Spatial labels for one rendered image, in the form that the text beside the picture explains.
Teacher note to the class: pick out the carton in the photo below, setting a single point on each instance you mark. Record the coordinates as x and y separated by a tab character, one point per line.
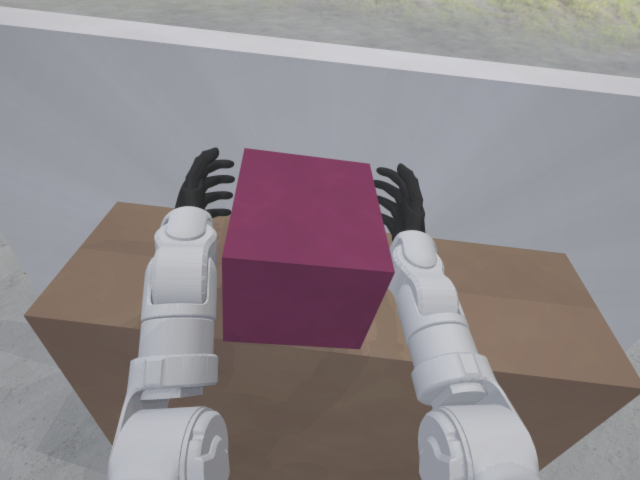
306	260

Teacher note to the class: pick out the robot right hand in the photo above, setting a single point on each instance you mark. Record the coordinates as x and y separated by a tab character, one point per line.
408	212

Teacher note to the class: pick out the right robot upper arm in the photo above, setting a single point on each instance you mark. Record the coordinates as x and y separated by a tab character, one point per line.
475	442

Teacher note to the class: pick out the robot left hand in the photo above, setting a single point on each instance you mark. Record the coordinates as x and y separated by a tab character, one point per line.
192	192

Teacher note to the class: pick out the pedestal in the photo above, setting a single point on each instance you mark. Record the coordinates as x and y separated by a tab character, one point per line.
320	413

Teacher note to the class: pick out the robot left forearm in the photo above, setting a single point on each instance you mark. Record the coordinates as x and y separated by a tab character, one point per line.
175	356

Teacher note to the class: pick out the robot right forearm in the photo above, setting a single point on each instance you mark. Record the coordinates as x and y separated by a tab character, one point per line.
448	370

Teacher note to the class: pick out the left robot upper arm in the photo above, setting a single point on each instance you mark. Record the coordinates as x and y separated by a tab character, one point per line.
187	443

